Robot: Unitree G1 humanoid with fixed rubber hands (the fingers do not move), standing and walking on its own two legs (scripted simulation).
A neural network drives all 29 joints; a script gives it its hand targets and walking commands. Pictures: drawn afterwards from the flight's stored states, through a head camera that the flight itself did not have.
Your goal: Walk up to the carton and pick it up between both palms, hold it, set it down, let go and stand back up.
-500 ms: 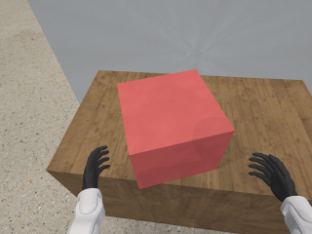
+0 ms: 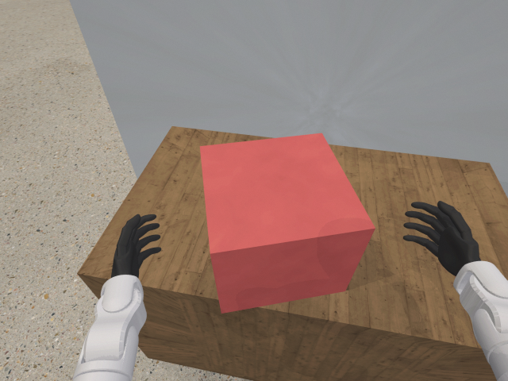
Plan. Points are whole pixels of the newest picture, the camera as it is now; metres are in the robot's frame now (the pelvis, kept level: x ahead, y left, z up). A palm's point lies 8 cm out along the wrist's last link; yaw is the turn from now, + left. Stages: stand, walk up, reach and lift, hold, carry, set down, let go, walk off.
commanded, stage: reach and lift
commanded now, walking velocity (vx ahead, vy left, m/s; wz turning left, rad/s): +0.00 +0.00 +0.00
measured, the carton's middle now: (273, 219) +0.43 +0.05 -0.03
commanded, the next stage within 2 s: none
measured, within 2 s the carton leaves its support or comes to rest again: neither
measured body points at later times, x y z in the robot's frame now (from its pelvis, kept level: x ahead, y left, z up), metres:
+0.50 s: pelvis -0.02 +0.00 +0.00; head +0.01 -0.01 +0.45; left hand +0.31 +0.27 +0.11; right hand +0.41 -0.23 +0.12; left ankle -0.02 +0.14 -0.75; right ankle +0.01 -0.10 -0.75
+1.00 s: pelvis +0.01 +0.01 +0.00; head +0.07 -0.01 +0.45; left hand +0.37 +0.27 +0.12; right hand +0.47 -0.20 +0.11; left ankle -0.02 +0.13 -0.74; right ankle +0.01 -0.10 -0.75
